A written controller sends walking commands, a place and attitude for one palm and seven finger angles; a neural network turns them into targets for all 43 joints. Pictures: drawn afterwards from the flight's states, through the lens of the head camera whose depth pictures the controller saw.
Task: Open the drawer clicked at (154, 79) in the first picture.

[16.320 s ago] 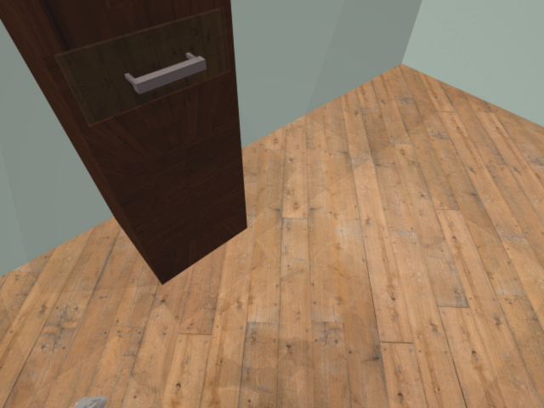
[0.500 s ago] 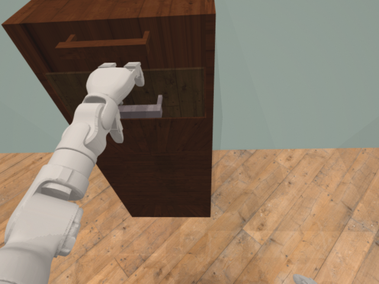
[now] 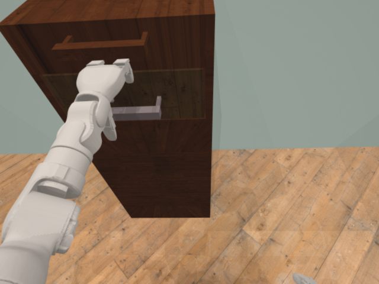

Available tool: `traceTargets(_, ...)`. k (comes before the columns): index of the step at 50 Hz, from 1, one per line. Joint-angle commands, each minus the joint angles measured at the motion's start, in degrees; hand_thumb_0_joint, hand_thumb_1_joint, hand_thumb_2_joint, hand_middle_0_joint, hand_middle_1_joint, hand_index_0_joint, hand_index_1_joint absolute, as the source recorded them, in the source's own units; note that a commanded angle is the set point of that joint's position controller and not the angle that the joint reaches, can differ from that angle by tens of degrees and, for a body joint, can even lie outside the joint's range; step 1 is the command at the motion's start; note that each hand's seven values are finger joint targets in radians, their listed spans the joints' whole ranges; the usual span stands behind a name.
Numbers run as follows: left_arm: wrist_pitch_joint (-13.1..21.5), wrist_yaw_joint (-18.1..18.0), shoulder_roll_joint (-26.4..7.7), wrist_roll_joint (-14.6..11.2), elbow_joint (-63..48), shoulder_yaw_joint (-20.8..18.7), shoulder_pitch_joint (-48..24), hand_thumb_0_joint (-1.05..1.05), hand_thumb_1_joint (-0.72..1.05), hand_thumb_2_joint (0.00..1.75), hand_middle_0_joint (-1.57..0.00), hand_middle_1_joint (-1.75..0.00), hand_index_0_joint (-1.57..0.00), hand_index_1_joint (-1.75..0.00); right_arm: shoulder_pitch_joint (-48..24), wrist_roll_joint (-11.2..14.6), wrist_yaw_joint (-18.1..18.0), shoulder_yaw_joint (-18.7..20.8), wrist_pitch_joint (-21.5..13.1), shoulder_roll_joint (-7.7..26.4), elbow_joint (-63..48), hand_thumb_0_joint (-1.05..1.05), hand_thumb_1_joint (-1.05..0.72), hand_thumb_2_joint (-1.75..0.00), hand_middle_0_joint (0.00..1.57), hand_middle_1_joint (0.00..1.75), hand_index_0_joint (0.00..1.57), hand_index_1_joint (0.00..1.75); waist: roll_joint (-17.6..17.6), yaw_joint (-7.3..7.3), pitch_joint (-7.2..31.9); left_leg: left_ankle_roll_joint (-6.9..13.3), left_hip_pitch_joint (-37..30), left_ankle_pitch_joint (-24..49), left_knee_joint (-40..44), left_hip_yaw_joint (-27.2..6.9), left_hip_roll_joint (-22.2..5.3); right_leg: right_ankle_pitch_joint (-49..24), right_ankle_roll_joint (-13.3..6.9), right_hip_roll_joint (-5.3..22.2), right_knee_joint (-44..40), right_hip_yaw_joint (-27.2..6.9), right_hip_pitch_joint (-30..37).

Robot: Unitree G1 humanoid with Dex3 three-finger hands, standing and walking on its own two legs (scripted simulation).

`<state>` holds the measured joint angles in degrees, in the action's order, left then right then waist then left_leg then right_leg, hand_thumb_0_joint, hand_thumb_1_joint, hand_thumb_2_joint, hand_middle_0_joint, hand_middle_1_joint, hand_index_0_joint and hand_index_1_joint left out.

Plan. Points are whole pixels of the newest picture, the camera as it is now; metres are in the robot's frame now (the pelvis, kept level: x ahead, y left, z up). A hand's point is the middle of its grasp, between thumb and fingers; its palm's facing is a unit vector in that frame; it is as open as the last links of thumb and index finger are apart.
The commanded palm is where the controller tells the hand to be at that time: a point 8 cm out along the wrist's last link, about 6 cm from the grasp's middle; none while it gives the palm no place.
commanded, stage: move the hooked fingers above the handle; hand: left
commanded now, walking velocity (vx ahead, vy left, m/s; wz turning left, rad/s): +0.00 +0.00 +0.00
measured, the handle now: (127, 107) +0.51 +0.18 +0.08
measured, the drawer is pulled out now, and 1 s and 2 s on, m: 0.00 0.00 0.00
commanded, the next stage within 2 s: lower the fingers behind the handle in 0.74 s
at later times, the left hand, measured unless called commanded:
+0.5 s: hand (105, 105) +0.45 +0.20 +0.15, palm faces +0.01 -0.01 -1.00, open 13.8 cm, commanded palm +0.43 +0.18 +0.21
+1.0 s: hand (110, 113) +0.44 +0.19 +0.13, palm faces -0.07 -0.02 -1.00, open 13.8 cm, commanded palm +0.43 +0.20 +0.19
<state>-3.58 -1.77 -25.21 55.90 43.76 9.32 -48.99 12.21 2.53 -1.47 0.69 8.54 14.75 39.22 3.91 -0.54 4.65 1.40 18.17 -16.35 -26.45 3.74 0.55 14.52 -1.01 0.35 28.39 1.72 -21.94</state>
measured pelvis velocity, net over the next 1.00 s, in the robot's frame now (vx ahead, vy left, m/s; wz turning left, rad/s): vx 0.00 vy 0.00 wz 0.02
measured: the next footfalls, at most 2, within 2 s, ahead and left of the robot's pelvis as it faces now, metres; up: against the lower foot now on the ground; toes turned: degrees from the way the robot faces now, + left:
none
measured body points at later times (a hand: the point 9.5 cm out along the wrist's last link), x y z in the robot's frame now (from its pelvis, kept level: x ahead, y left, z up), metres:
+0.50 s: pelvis +0.00 +0.00 +0.00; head +0.03 -0.03 +0.45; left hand +0.44 +0.19 +0.20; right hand +0.13 -0.24 -0.14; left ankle -0.04 +0.10 -0.74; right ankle -0.01 -0.11 -0.74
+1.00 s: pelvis +0.00 +0.00 +0.00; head +0.04 -0.03 +0.45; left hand +0.44 +0.19 +0.18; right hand +0.10 -0.26 -0.14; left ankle -0.04 +0.10 -0.74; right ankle -0.01 -0.11 -0.74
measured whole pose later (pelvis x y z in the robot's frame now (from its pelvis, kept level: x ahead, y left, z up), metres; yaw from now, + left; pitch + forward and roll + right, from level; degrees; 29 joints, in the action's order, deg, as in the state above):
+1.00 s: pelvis +0.00 +0.00 +0.00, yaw +1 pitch +7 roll +0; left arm -0.9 4.2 -26.5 53.6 39.6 11.1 -45.5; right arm 15.0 3.0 -2.3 1.1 9.1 15.7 38.9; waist 3.7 0.0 3.9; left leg 1.4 18.1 -16.5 -27.1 2.6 0.6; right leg 14.7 -1.1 0.5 28.3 2.8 -21.1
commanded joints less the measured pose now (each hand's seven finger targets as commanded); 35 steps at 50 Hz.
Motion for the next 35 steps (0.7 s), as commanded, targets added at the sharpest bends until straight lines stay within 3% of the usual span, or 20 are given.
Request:
traceTargets(1, -1.9, 1.5, -10.2, -0.6, -11.3, -2.6, -22.9, 0.00, -0.50, 0.30, -0.30, -1.20, -0.30, -1.20, -1.4, 0.5, -0.3, 2.4, -0.9, 7.6, -7.9, 0.00, -0.90, -0.90, 0.20, 0.30, 0.20, 0.30, -6.4, -0.47, 20.3, 0.9, -6.5, 25.2, 0.5, -1.5, 0.1, -23.4, -0.9, -0.3, -0.7, -1.1, 13.3)
traceTargets(4, 0.1, 4.1, -7.9, -1.7, -16.7, -0.5, -21.8, 0.00, -0.50, 0.30, -0.30, -1.20, -0.30, -1.20, -1.7, 0.5, -0.3, 2.5, -0.8, 7.3, -9.5, 0.00, -0.90, -0.90, 0.20, 0.30, 0.20, 0.30, -6.8, -0.69, 20.3, 1.1, -8.2, 26.2, 0.1, -2.1, 0.3, -23.1, -1.0, -0.3, -1.0, -1.1, 12.7)
traceTargets(7, 2.5, 3.5, -11.4, -2.1, -20.9, -3.7, -22.3, 0.00, -0.50, 0.30, -0.30, -1.20, -0.30, -1.20, -1.5, 0.2, -0.3, 2.4, -0.9, 6.9, -9.4, 0.00, -0.90, -0.90, 0.20, 0.30, 0.20, 0.30, -4.1, 0.40, 20.9, 0.8, -9.0, 27.3, -0.3, -2.5, 0.3, -23.1, -1.2, -0.4, -0.3, -1.1, 12.3)
traceTargets(8, 2.9, 2.9, -10.6, -2.3, -21.6, -3.1, -23.4, 0.00, -0.50, 0.30, -0.30, -1.20, -0.30, -1.20, -1.7, 0.2, -0.2, 2.4, -0.9, 6.7, -9.2, 0.00, -0.90, -0.90, 0.20, 0.30, 0.20, 0.30, -4.4, 0.21, 20.2, 0.7, -8.8, 26.5, -0.4, -2.4, 0.4, -22.5, -1.2, -0.4, -0.5, -1.1, 11.7)
traceTargets(9, 3.3, 1.8, -14.4, -2.2, -21.4, -6.5, -23.8, 0.00, -0.50, 0.30, -0.30, -1.20, -0.30, -1.20, -1.3, 0.1, -0.3, 2.5, -1.0, 7.1, -8.7, 0.00, -0.90, -0.90, 0.20, 0.30, 0.20, 0.30, -4.5, 0.73, 20.7, 0.5, -7.9, 26.4, -0.2, -2.4, 0.4, -22.2, -1.4, -0.4, -0.5, -1.0, 12.8)
traceTargets(10, 3.4, 0.8, -14.0, -2.0, -20.9, -6.1, -25.0, 0.00, -0.50, 0.30, -0.30, -1.20, -0.30, -1.20, -1.5, 0.2, -0.3, 2.3, -1.1, 6.8, -8.4, 0.00, -0.90, -0.90, 0.20, 0.30, 0.20, 0.30, -4.1, 0.63, 20.1, 0.5, -7.4, 26.0, -0.2, -2.4, 0.5, -22.0, -1.4, -0.5, -0.3, -0.9, 12.3)
traceTargets(12, 3.1, -1.5, -17.6, -1.3, -19.2, -9.6, -25.4, 0.00, -0.50, 0.30, -0.30, -1.20, -0.30, -1.20, -1.5, -0.2, -0.4, 2.1, -1.2, 6.7, -7.5, 0.00, -0.90, -0.90, 0.20, 0.30, 0.20, 0.30, -3.8, 1.50, 21.1, 0.3, -6.4, 25.9, 0.1, -2.1, 0.5, -22.2, -1.5, -0.5, 0.0, -1.0, 13.7)
traceTargets(15, 1.5, -3.2, -17.8, -0.4, -16.5, -9.2, -27.2, 0.00, -0.50, 0.30, -0.30, -1.20, -0.30, -1.20, -1.9, -0.1, -0.4, 2.0, -1.5, 6.7, -6.7, 0.00, -0.90, -0.90, 0.20, 0.30, 0.20, 0.30, -3.4, 1.05, 21.7, 0.1, -5.6, 25.0, 0.4, -1.8, 0.5, -21.9, -1.4, -0.4, -0.2, -1.1, 14.4)
traceTargets(17, 0.6, -3.0, -16.6, -0.2, -17.0, -8.1, -26.8, 0.00, -0.50, 0.30, -0.30, -1.20, -0.30, -1.20, -2.0, -0.1, -0.3, 2.3, -1.7, 6.8, -6.7, 0.00, -0.90, -0.90, 0.20, 0.30, 0.20, 0.30, -2.5, 0.80, 23.1, 0.2, -7.3, 27.3, 0.1, -1.9, 0.3, -23.5, -1.4, -0.4, 0.1, -1.0, 14.5)
traceTargets(19, -0.4, -1.3, -11.7, -0.8, -18.7, -4.0, -24.8, 0.00, -0.50, 0.30, -0.30, -1.20, -0.30, -1.20, -2.3, 0.1, 0.1, 2.7, -1.7, 6.8, -7.7, 0.00, -0.90, -0.90, 0.20, 0.30, 0.20, 0.30, -3.0, 0.14, 24.6, 0.3, -9.3, 30.1, -0.5, -2.1, 0.2, -24.7, -1.3, -0.4, 0.0, -1.0, 14.4)
traceTargets(21, -1.8, 1.1, -6.7, -1.8, -16.0, 0.3, -22.7, 0.00, -0.50, 0.30, -0.30, -1.20, -0.30, -1.20, -2.1, 0.6, 0.3, 2.6, -1.2, 7.0, -7.3, 0.00, -0.90, -0.90, 0.20, 0.30, 0.20, 0.30, -4.8, -1.40, 18.9, 0.3, -9.2, 26.9, -0.1, -2.4, -0.1, -21.9, -1.0, -0.6, -1.0, -0.4, 10.3)
traceTargets(24, -1.2, 4.0, -4.7, -2.6, -18.6, 2.7, -23.4, 0.00, -0.50, 0.30, -0.30, -1.20, -0.30, -1.20, -2.3, 0.6, 0.1, 2.5, -1.0, 7.4, -8.3, 0.00, -0.90, -0.90, 0.20, 0.30, 0.20, 0.30, -5.9, -1.75, 18.8, 0.5, -9.8, 24.9, 0.1, -3.0, 0.4, -20.4, -1.2, -0.5, -1.6, -0.5, 10.1)
traceTargets(25, -0.6, 4.2, -6.8, -2.6, -19.3, 0.9, -23.7, 0.00, -0.50, 0.30, -0.30, -1.20, -0.30, -1.20, -2.4, 0.7, 0.0, 2.5, -1.0, 7.2, -8.4, 0.00, -0.90, -0.90, 0.20, 0.30, 0.20, 0.30, -5.0, -1.26, 18.7, 0.5, -9.5, 24.0, 0.1, -3.2, 0.4, -19.7, -1.2, -0.4, -1.4, -0.7, 9.9)
traceTargets(28, 1.5, 3.4, -8.7, -2.3, -18.3, -1.1, -26.2, 0.00, -0.50, 0.30, -0.30, -1.20, -0.30, -1.20, -1.8, 0.4, -0.3, 2.2, -1.0, 7.0, -7.9, 0.00, -0.90, -0.90, 0.20, 0.30, 0.20, 0.30, -5.0, -0.88, 17.6, 0.2, -7.9, 22.0, 0.3, -3.3, 0.6, -18.1, -1.5, -0.5, -1.1, -0.5, 9.4)
traceTargets(34, 2.9, -3.1, -21.2, -0.5, -12.6, -12.5, -27.2, 0.00, -0.50, 0.30, -0.30, -1.20, -0.30, -1.20, -1.5, -0.4, -1.1, 1.6, -1.4, 6.8, -6.8, 0.00, -0.90, -0.90, 0.20, 0.30, 0.20, 0.30, -5.9, 2.17, 21.3, 0.2, -2.6, 21.9, 1.1, -1.8, 0.7, -20.3, -1.3, 0.0, -0.5, -1.6, 16.6)
traceTargets(35, 2.3, -3.7, -20.6, 0.0, -11.5, -11.6, -27.4, 0.00, -0.50, 0.30, -0.30, -1.20, -0.30, -1.20, -1.9, -0.2, -1.1, 1.4, -1.6, 6.5, -6.8, 0.00, -0.90, -0.90, 0.20, 0.30, 0.20, 0.30, -5.3, 1.91, 20.9, 0.2, -1.9, 21.0, 1.3, -1.5, 0.6, -20.0, -1.1, 0.1, -0.4, -1.7, 16.5)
